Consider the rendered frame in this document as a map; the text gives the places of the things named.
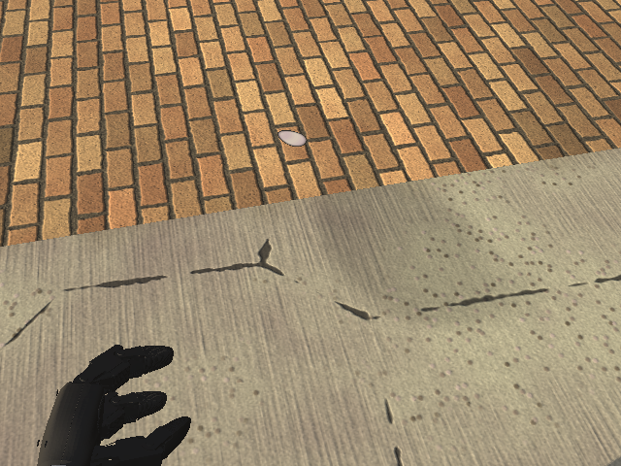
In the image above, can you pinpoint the robot left hand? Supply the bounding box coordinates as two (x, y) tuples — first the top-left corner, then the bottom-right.
(37, 345), (191, 466)

